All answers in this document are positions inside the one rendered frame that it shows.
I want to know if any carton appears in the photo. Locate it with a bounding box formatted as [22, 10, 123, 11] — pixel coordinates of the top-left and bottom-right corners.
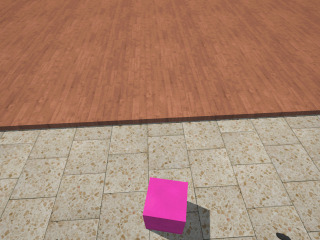
[142, 177, 188, 235]

